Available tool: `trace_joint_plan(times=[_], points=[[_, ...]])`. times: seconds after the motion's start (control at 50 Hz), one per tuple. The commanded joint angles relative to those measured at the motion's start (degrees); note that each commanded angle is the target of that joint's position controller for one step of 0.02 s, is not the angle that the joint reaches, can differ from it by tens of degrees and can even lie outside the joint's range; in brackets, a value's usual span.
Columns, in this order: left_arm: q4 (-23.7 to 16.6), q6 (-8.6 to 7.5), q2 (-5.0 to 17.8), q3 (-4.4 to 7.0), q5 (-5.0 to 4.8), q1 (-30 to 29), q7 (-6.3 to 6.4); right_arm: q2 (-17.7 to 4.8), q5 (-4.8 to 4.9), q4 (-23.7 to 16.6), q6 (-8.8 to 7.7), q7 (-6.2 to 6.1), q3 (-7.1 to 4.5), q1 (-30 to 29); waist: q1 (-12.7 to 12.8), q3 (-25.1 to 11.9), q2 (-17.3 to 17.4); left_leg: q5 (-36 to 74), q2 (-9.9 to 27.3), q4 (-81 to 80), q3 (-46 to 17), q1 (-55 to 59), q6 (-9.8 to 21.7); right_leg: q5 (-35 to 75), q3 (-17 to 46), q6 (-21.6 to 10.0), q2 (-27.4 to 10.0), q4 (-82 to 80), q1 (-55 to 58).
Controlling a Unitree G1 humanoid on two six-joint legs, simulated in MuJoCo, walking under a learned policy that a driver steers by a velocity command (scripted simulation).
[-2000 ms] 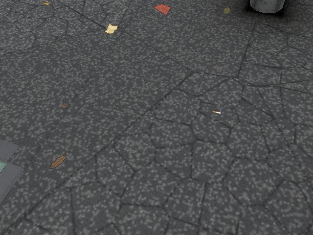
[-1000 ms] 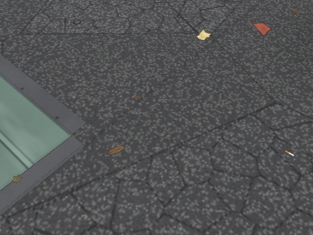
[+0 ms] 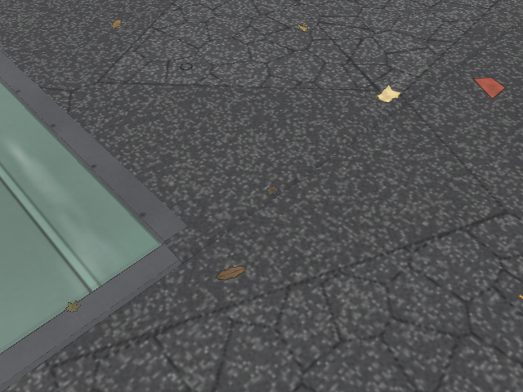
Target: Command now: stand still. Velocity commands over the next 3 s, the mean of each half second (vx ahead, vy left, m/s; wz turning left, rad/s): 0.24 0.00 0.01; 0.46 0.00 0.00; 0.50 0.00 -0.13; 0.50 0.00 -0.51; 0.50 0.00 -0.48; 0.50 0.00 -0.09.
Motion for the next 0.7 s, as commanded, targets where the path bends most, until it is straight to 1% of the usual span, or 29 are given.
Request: trace_joint_plan(times=[0.02, 0.06, 0.08, 0.1, 0.12, 0.14, 0.16, 0.18, 0.2, 0.22, 0.24, 0.26, 0.28, 0.32, 0.34, 0.36, 0.38, 0.4, 0.42, 0.44, 0.46, 0.48, 0.5, 0.52, 0.54, 0.58, 0.6, 0.66, 0.7], points=[[-0.6, -0.50, 5.6, 0.77, -0.01, 1.6, 0.23, -4.9, 0.01, -0.1, -0.35, -0.26, -0.53, 2.0, 0.1, 1.0, -0.8, 5.8, 5.9, -2.1, -4.5, -1.8, 1.4, 4.1, 7.5, -0.9, -7.9, -4.5, -1.1], [0.0, -0.52, 5.3, 0.63, -0.02, 2.1, 0.28, -4.6, 0.02, 0.5, -0.35, -0.33, -0.40, 2.3, 0.1, 1.1, -0.8, 5.9, 6.0, -2.0, -4.4, -1.8, 1.4, 4.3, 7.5, -0.9, -7.8, -4.5, -1.2], [0.4, -0.47, 5.3, 0.63, 0.06, 2.7, 0.26, -4.2, -0.05, 0.8, -0.32, -0.35, -0.25, 2.8, 0.2, -0.1, -1.2, 2.2, 5.4, -1.8, -3.9, -1.7, 1.5, -1.4, 7.7, -1.0, -7.4, -5.2, -0.8], [0.7, -0.23, 6.5, 1.09, 0.12, 3.1, 0.24, -4.3, -0.22, 0.7, -0.25, -0.36, -0.36, 2.8, 0.4, 0.4, -2.2, -3.0, 3.9, 0.2, -2.6, -3.0, 1.9, -9.1, 8.5, -1.6, -7.1, -5.9, -1.2], [0.9, 0.16, 8.0, 1.79, 0.09, 3.9, 0.20, -4.5, -0.47, 0.3, -0.14, -0.27, -0.58, 2.8, 0.8, 1.1, -4.1, -10.3, 1.8, 3.9, -0.7, -5.8, 2.5, -19.1, 10.4, -3.1, -7.3, -6.5, -1.5], [1.2, 0.55, 9.0, 2.34, 0.15, 5.7, 0.11, -4.6, -1.02, -0.4, -0.09, 0.02, -0.72, 1.8, 1.6, 2.8, -6.1, -15.8, 0.2, 8.3, 1.0, -10.6, 3.0, -28.6, 14.5, -5.2, -9.6, -8.7, -1.9], [1.8, 0.82, 9.5, 2.81, 0.19, 8.1, 0.04, -3.9, -1.55, -1.5, -0.23, 0.44, -0.66, 0.3, 2.6, 5.0, -7.8, -17.2, -0.5, 13.3, 3.3, -15.1, 3.1, -35.6, 19.6, -7.7, -13.3, -12.0, -2.1], [2.4, 0.80, 9.5, 3.17, 0.29, 9.7, 0.00, -2.8, -2.16, -2.5, -0.65, 0.87, -0.41, -0.8, 3.0, 7.2, -8.7, -15.4, 0.9, 18.1, 5.3, -17.3, 3.1, -37.8, 24.4, -10.3, -17.4, -14.4, -3.4], [2.6, 0.49, 8.7, 3.27, 0.59, 10.3, -0.08, -2.7, -2.15, -3.4, -1.19, 1.23, -0.45, -2.0, 3.0, 8.6, -7.9, -14.8, 2.7, 22.4, 5.3, -19.9, 3.1, -35.9, 26.8, -11.8, -19.8, -16.1, -4.0], [2.5, -0.03, 8.6, 3.47, 0.94, 10.5, -0.21, -3.1, -1.98, -4.1, -1.75, 1.53, -0.68, -2.7, 2.8, 8.5, -6.4, -15.7, 3.8, 25.9, 4.7, -22.4, 3.1, -32.4, 27.4, -12.5, -20.6, -16.6, -2.7], [2.3, -0.60, 8.8, 3.68, 1.02, 10.0, -0.31, -3.3, -1.80, -4.5, -2.34, 1.90, -0.86, -2.5, 2.1, 7.6, -5.0, -15.6, 4.6, 27.3, 4.5, -23.9, 3.0, -28.8, 26.0, -12.4, -20.3, -16.3, -1.0], [2.0, -1.12, 8.9, 3.82, 0.82, 9.2, -0.39, -3.2, -1.56, -4.9, -2.92, 2.27, -0.97, -2.4, 1.4, 6.8, -4.4, -15.0, 5.0, 25.9, 4.8, -23.5, 3.0, -25.5, 23.4, -11.7, -19.3, -15.6, -0.5], [1.8, -1.57, 8.7, 3.93, 0.63, 8.7, -0.48, -3.0, -1.29, -5.4, -3.40, 2.51, -1.08, -2.8, 1.2, 6.3, -4.7, -14.0, 4.8, 23.5, 5.7, -21.6, 2.9, -22.2, 20.5, -10.8, -17.6, -14.8, -1.0], [1.5, -2.05, 8.6, 4.10, 0.45, 7.9, -0.58, -2.7, -0.93, -6.0, -3.82, 2.75, -1.35, -2.7, 0.5, 5.3, -5.9, -12.0, 3.5, 17.6, 7.7, -15.2, 2.8, -18.2, 15.6, -9.5, -14.8, -13.0, -3.9], [1.3, -2.10, 8.6, 4.20, 0.27, 7.2, -0.66, -2.3, -0.72, -5.7, -3.89, 2.72, -1.45, -0.9, -0.5, 4.9, -6.1, -8.9, 2.6, 13.3, 9.1, -10.0, 3.0, -17.6, 13.7, -9.0, -13.8, -11.6, -6.9], [1.0, -2.05, 8.7, 4.31, -0.05, 6.2, -0.75, -1.5, -0.59, -4.5, -3.95, 2.56, -1.52, 2.7, -2.2, 4.6, -5.3, -4.4, 1.4, 8.1, 10.8, -2.6, 3.1, -18.4, 11.7, -8.3, -12.5, -8.8, -11.4], [0.7, -2.14, 8.1, 4.23, 0.09, 6.0, -0.87, -1.9, -0.59, -2.9, -4.04, 2.23, -1.93, 7.0, -3.6, 4.0, -3.6, -4.5, 0.1, 5.5, 10.8, 5.2, 3.1, -19.3, 10.1, -7.5, -10.8, -4.5, -16.5], [-0.2, -2.60, 6.0, 3.60, 0.51, 5.0, -1.05, -4.0, -0.93, -1.6, -4.44, 1.72, -2.62, 12.3, -5.7, 2.6, 1.0, -9.1, 4.3, 1.9, 4.5, 13.2, 3.7, -18.9, 6.8, -5.9, -8.0, 3.9, -22.8], [-2.7, -3.24, 0.9, 2.10, 0.05, 3.3, -1.74, -9.6, -1.49, -1.0, -4.85, 1.18, -3.90, 19.5, -8.0, -0.4, 14.7, -28.4, 19.3, -9.7, -19.5, 18.9, 7.5, -17.9, -2.1, -2.9, -0.7, 23.8, -31.3], [-4.1, -3.25, 4.6, 3.07, 1.46, 1.7, -1.97, -11.7, -1.05, 0.7, -4.32, 1.30, -4.55, 22.1, -7.2, 2.4, 13.5, -36.6, 25.6, -14.1, -32.0, 14.8, 11.8, -20.7, -1.7, -3.3, 0.1, 36.0, -37.0], [-4.4, -3.29, 6.2, 3.50, 2.05, 0.2, -2.49, -9.1, -1.00, -1.1, -4.28, 1.49, -3.98, 16.4, -3.9, 6.7, 6.0, -34.7, 24.2, -13.3, -28.7, 9.7, 12.1, -15.3, 1.5, -3.9, -3.8, 41.2, -38.1], [-3.8, -3.61, 4.7, 3.21, 1.64, 0.7, -3.14, -7.3, -0.79, -2.8, -4.80, 1.87, -3.55, 11.9, -1.8, 7.7, 3.5, -27.6, 21.4, -13.5, -23.2, 6.6, 11.1, -9.6, 2.3, -3.6, -5.5, 41.8, -36.9], [-3.2, -3.89, 4.0, 3.13, 1.37, 1.5, -3.53, -6.3, -0.62, -3.8, -5.37, 1.93, -3.24, 9.6, -0.4, 6.8, 2.8, -19.4, 18.9, -14.1, -17.9, 5.6, 10.0, -5.5, 2.1, -2.9, -6.7, 40.8, -34.7], [-2.9, -3.79, 4.3, 3.32, 1.60, 1.5, -3.79, -5.0, -0.49, -4.0, -5.92, 1.76, -2.81, 9.3, 0.3, 5.8, 2.7, -11.8, 17.1, -14.2, -13.7, 5.9, 9.2, -3.0, 1.3, -1.9, -7.3, 39.9, -33.4], [-2.8, -3.46, 4.4, 3.42, 1.74, 1.4, -3.94, -4.1, -0.50, -3.6, -6.32, 1.62, -2.50, 10.2, 0.4, 4.8, 2.8, -4.1, 15.5, -13.8, -10.0, 6.7, 8.8, -1.3, 0.2, -1.1, -7.2, 39.8, -32.7], [-3.7, -2.79, 3.9, 3.47, 1.63, -0.8, -3.95, -3.7, -0.32, -2.2, -6.76, 1.43, -2.22, 13.8, 0.2, 3.9, 3.4, 9.7, 14.4, -12.2, -5.5, 8.7, 8.9, 0.5, -1.5, 0.0, -6.9, 39.4, -34.1], [-4.5, -2.51, 3.5, 3.38, 1.56, -2.8, -3.90, -3.5, -0.27, -1.6, -6.81, 1.38, -2.08, 15.2, 0.0, 4.0, 3.5, 14.7, 13.9, -11.7, -3.8, 9.0, 9.0, 1.2, -2.3, 0.5, -6.7, 38.7, -35.0], [-8.0, -2.18, 2.5, 2.79, 1.26, -11.0, -3.82, -3.1, -0.44, -1.4, -6.74, 1.25, -1.66, 16.6, -1.2, 5.5, 3.9, 23.1, 12.6, -11.7, -0.5, 7.5, 9.3, 4.0, -4.7, 1.3, -5.7, 31.2, -35.1], [-9.9, -2.20, 1.6, 2.19, 0.88, -15.5, -3.78, -3.2, -0.51, -1.3, -6.71, 1.09, -1.50, 17.0, -1.9, 6.3, 4.6, 26.3, 11.9, -11.8, 1.2, 6.4, 9.1, 6.5, -6.2, 1.1, -4.5, 23.4, -31.9]])
Next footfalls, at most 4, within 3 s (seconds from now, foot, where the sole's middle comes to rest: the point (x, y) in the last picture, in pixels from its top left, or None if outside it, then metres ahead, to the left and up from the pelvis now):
0.40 left None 0.12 0.13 -0.78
0.86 right None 0.46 -0.02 -0.78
1.42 left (227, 304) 0.78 0.14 -0.78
1.96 right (307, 241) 1.00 -0.10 -0.78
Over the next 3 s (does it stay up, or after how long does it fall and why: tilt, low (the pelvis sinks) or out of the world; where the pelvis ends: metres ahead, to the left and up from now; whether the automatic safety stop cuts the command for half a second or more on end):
stays up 1.38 -0.28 -0.01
